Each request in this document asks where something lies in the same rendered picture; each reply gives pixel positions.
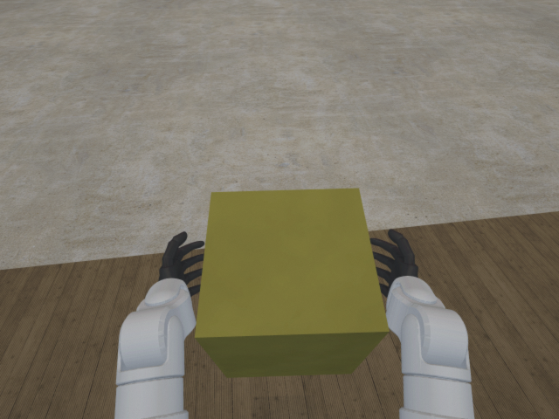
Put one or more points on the right robot hand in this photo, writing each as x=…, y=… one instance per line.
x=404, y=263

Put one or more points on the right robot forearm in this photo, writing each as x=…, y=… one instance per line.
x=434, y=353

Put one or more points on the left robot forearm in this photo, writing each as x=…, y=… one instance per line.
x=150, y=361

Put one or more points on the left robot hand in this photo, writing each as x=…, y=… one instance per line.
x=173, y=267

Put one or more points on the carton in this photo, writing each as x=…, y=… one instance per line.
x=289, y=284

